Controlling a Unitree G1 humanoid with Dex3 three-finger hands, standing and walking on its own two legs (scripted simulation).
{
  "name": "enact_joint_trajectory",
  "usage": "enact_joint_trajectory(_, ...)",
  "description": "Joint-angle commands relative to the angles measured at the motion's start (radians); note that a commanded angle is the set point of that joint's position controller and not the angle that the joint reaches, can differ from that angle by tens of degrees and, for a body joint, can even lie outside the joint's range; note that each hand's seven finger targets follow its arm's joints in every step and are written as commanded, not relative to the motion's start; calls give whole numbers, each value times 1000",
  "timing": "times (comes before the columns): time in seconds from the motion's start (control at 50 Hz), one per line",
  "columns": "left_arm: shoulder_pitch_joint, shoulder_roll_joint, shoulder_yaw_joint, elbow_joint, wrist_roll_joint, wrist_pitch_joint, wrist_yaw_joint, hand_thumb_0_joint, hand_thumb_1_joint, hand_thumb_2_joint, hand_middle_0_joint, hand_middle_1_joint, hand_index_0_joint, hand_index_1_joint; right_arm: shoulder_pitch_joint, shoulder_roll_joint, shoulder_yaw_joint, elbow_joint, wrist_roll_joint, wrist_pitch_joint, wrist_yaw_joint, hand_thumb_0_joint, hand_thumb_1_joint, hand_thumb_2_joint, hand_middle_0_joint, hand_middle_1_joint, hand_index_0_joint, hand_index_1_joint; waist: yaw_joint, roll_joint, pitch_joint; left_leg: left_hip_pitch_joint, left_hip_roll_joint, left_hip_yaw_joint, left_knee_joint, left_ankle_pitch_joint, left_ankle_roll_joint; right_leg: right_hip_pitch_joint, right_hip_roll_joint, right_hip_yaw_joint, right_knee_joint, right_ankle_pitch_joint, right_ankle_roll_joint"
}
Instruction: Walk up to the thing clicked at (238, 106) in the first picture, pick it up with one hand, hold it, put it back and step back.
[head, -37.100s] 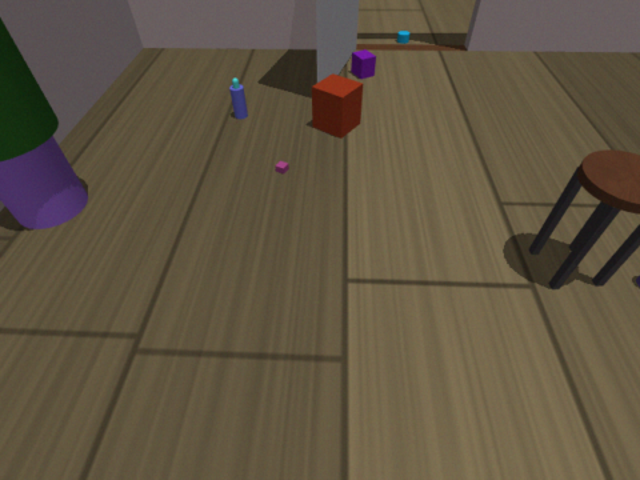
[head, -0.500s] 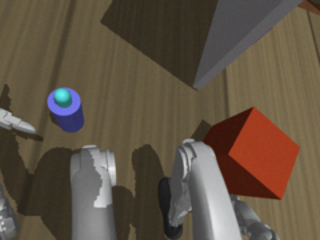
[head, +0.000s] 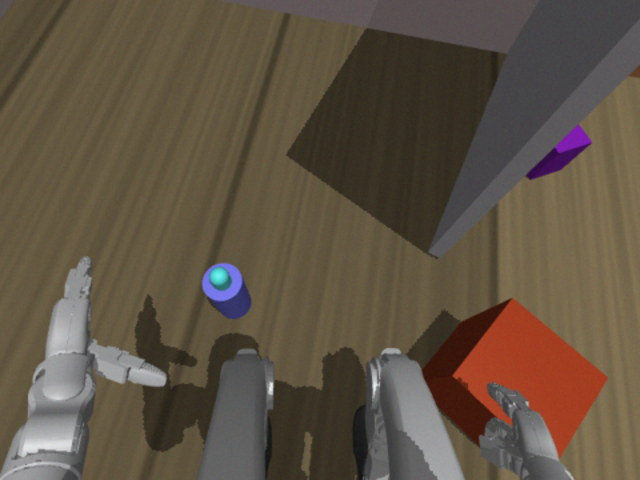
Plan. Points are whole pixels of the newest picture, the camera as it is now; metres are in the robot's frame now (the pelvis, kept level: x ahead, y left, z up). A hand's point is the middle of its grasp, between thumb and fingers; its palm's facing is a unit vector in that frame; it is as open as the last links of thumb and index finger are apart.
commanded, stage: home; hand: left
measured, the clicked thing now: (227, 290) +0.45 +0.20 -0.42
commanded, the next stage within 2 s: none
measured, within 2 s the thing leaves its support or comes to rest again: neither
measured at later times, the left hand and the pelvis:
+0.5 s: hand (80, 373) +0.24 +0.21 +0.10, palm faces +0.14 -0.94 -0.32, open 17.3 cm; pelvis +0.06 +0.01 +0.17, yaw +2 degrees
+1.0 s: hand (74, 396) +0.22 +0.20 +0.13, palm faces +0.16 -0.94 -0.29, open 17.5 cm; pelvis +0.07 +0.00 +0.18, yaw +3 degrees
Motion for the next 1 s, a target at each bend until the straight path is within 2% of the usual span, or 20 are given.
enact_joint_trajectory(0.0, -36, 162, 51, -160, -7, -1, 53, 0, -527, 69, -52, -55, -51, -56, 104, -135, -61, -89, -9, -65, -39, 0, -895, -902, 201, 301, 201, 301, 4, 115, -454, 487, -14, 44, -338, 240, 46, 464, 17, 32, -359, 240, -33)
enact_joint_trajectory(0.06, 31, 77, -17, -130, -18, 34, 60, 0, -533, 65, -51, -53, -50, -54, 112, -131, -56, -87, -13, -89, -44, 0, -894, -902, 201, 302, 201, 302, -13, 96, -388, 575, -10, 35, -425, 278, 39, 539, 16, 16, -442, 276, -32)
enact_joint_trajectory(0.1, 58, 60, -31, -122, -23, 55, 66, 0, -520, 72, -53, -55, -52, -56, 118, -129, -56, -87, -13, -103, -45, 0, -894, -902, 202, 302, 201, 302, -5, 74, -361, 625, -8, 34, -476, 305, 36, 595, 15, 12, -492, 296, -31)
enact_joint_trajectory(0.14, 96, 59, -36, -159, -30, 77, 73, 0, -518, 74, -53, -56, -52, -57, 115, -133, -55, -103, -12, -115, -47, 0, -894, -902, 202, 302, 201, 302, 11, 85, -345, 692, -8, 32, -541, 310, 29, 652, 14, 5, -543, 291, -33)
enact_joint_trajectory(0.18, 115, 31, -68, -206, -35, 99, 81, 0, -520, 72, -52, -55, -51, -56, 117, -129, -52, -115, -12, -126, -52, 0, -894, -902, 202, 302, 201, 302, 7, 90, -322, 762, -5, 28, -605, 319, 23, 705, 16, -2, -593, 298, -32)
enact_joint_trajectory(0.3, 266, 8, -95, -360, -45, 165, 105, 0, -516, 75, -53, -57, -52, -58, 128, -106, -38, -147, -9, -151, -82, 0, -895, -902, 201, 301, 201, 301, 16, 92, -265, 917, -11, 39, -738, 412, 21, 898, 18, 1, -727, 388, -26)
enact_joint_trajectory(0.36, 333, -41, -138, -431, -52, 196, 110, 0, -480, 96, -57, -63, -56, -64, 124, -92, -32, -166, -13, -164, -96, 0, -895, -902, 201, 301, 201, 301, 7, 93, -196, 956, -14, 45, -803, 390, 21, 951, 19, -4, -791, 379, -23)
enact_joint_trajectory(0.44, 455, -70, -170, -551, -58, 224, 113, 0, -524, 70, -52, -56, -51, -57, 114, -85, -30, -198, -16, -182, -113, 0, -895, -902, 201, 301, 201, 301, 25, 86, -128, 1008, -9, 32, -877, 375, 18, 987, 26, -24, -841, 353, -23)
enact_joint_trajectory(0.46, 473, -88, -186, -570, -57, 230, 111, 0, -536, 63, -51, -54, -50, -55, 114, -83, -28, -206, -18, -189, -115, 0, -895, -902, 201, 301, 201, 301, 15, 68, -117, 1016, -6, 26, -890, 362, 18, 997, 29, -28, -850, 342, -22)
enact_joint_trajectory(0.6, 539, -107, -194, -621, -55, 234, 90, 0, -533, 65, -51, -55, -50, -56, 102, -82, -27, -227, -27, -224, -116, 0, -896, -902, 201, 301, 201, 301, 20, 14, 27, 1003, -6, 22, -967, 264, 21, 1002, 33, -44, -917, 248, -15)
enact_joint_trajectory(0.64, 515, -81, -167, -662, -52, 224, 88, 0, -535, 64, -51, -55, -50, -56, 109, -85, -31, -224, -30, -235, -115, 0, -896, -902, 201, 301, 201, 301, 16, 36, 1, 1025, -11, 34, -960, 286, 21, 1020, 31, -36, -919, 266, -16)
enact_joint_trajectory(0.66, 511, -94, -184, -672, -51, 219, 84, 0, -551, 55, -49, -53, -48, -53, 111, -83, -31, -224, -34, -239, -117, 0, -896, -902, 201, 301, 201, 301, 12, 27, -11, 1036, -12, 35, -951, 312, 22, 1029, 30, -34, -917, 288, -16)
enact_joint_trajectory(0.68, 566, -120, -189, -583, -49, 225, 78, 0, -565, 47, -48, -50, -47, -51, 116, -79, -27, -213, -36, -243, -114, 0, -896, -902, 201, 301, 201, 301, 7, 10, 2, 1035, -13, 38, -945, 330, 23, 1025, 31, -34, -918, 302, -16)
enact_joint_trajectory(0.7, 508, -89, -173, -660, -48, 217, 81, 0, -562, 49, -48, -51, -47, -51, 116, -85, -34, -216, -39, -249, -115, 0, -896, -902, 201, 301, 201, 301, 12, 31, -24, 1042, -15, 38, -939, 355, 22, 1039, 29, -32, -912, 326, -17)
enact_joint_trajectory(0.72, 528, -106, -181, -621, -47, 217, 78, 0, -546, 58, -50, -53, -49, -54, 116, -83, -30, -212, -40, -251, -113, 0, -896, -902, 201, 301, 201, 301, 10, 34, -15, 1043, -17, 44, -938, 355, 22, 1038, 27, -28, -915, 326, -18)
enact_joint_trajectory(0.76, 500, -95, -179, -677, -45, 209, 77, 0, -562, 48, -48, -51, -47, -51, 121, -84, -33, -214, -44, -255, -114, 0, -896, -902, 201, 301, 201, 301, 17, 58, -73, 1074, -20, 48, -929, 392, 20, 1065, 24, -22, -909, 360, -19)
enact_joint_trajectory(0.78, 498, -105, -188, -661, -46, 209, 77, 0, -538, 62, -50, -55, -50, -55, 111, -87, -34, -210, -43, -260, -113, 0, -896, -902, 201, 301, 201, 301, 13, 57, -45, 1067, -22, 46, -935, 371, 19, 1058, 24, -26, -917, 341, -18)
enact_joint_trajectory(0.88, 532, -97, -170, -660, -45, 212, 80, 0, -567, 46, -47, -50, -47, -51, 109, -83, -32, -203, -44, -270, -116, 0, -897, -902, 201, 301, 201, 301, 23, 56, -85, 1092, -22, 46, -928, 422, 17, 1088, 25, -25, -918, 390, -16)
enact_joint_trajectory(0.9, 556, -107, -182, -608, -44, 217, 78, 0, -567, 45, -47, -50, -47, -51, 117, -81, -29, -191, -45, -268, -116, 0, -897, -901, 201, 301, 201, 301, 16, 44, -44, 1075, -24, 49, -927, 407, 19, 1073, 25, -24, -926, 379, -14)
enact_joint_trajectory(0.98, 533, -103, -175, -638, -47, 212, 75, 0, -600, 26, -44, -46, -43, -46, 107, -83, -31, -201, -45, -271, -112, 0, -897, -901, 201, 301, 200, 301, 25, 50, -53, 1073, -22, 48, -931, 418, 18, 1085, 24, -26, -926, 387, -16)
